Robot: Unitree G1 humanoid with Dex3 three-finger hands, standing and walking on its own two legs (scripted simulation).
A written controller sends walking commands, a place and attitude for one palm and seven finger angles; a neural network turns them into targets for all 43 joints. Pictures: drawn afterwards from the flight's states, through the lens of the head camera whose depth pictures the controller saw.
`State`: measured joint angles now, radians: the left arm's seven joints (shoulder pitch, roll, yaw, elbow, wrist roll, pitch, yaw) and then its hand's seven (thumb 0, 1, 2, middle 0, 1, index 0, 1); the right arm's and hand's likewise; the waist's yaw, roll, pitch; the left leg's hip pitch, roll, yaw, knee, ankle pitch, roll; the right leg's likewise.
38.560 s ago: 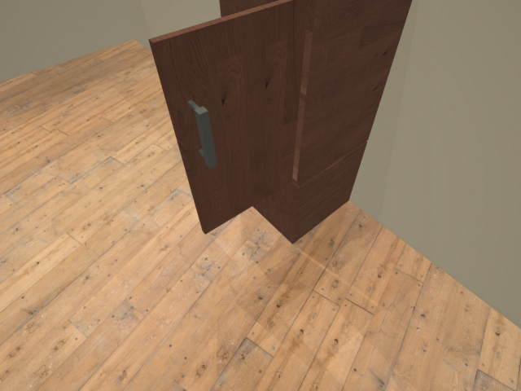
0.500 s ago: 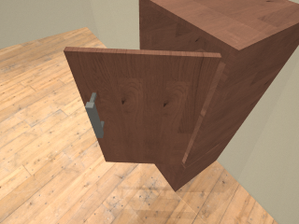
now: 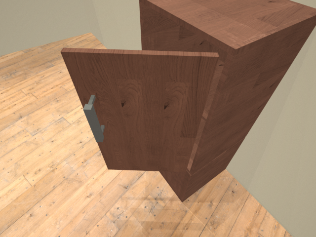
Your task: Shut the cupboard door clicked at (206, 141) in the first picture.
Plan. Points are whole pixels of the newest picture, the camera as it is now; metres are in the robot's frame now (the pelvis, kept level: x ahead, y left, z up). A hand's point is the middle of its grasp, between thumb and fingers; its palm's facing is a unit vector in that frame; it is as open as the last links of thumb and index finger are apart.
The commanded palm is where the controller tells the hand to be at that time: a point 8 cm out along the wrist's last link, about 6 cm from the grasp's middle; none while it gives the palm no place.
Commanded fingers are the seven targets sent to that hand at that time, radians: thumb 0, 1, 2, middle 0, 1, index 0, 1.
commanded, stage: come to a stop and stand still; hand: left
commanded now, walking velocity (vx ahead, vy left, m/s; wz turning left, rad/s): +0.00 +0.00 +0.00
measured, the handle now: (96, 119) +0.42 +0.22 +0.04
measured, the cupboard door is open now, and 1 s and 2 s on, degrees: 53 53 53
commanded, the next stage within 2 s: look again from close up in 0.62 s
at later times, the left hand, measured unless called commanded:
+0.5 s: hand out of the picture +0.00 +0.18 -0.18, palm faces +0.03 -0.98 -0.18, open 7.3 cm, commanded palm none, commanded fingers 0.00 0.90 0.90 -0.20 -0.30 -0.20 -0.30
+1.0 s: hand out of the picture +0.01 +0.19 -0.18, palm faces +0.02 -0.98 -0.19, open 7.3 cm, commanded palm none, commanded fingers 0.00 0.90 0.90 -0.20 -0.30 -0.20 -0.30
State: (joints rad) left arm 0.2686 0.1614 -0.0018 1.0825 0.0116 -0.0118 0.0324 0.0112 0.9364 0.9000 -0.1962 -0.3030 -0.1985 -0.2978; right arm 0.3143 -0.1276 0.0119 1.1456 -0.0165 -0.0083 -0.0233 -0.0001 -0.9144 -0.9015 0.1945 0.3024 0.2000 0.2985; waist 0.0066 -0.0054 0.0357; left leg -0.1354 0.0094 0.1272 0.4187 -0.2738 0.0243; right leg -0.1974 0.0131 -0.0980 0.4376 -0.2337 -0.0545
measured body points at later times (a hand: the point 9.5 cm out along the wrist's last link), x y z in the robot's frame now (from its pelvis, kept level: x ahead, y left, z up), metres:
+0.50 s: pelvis +0.01 +0.02 -0.01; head +0.02 +0.01 +0.44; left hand +0.00 +0.23 -0.16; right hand +0.01 -0.20 -0.17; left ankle -0.03 +0.10 -0.74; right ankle +0.00 -0.08 -0.74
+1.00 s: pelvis +0.01 +0.03 +0.00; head +0.03 +0.02 +0.45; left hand +0.01 +0.24 -0.16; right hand -0.01 -0.18 -0.17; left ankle -0.03 +0.10 -0.74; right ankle +0.00 -0.08 -0.74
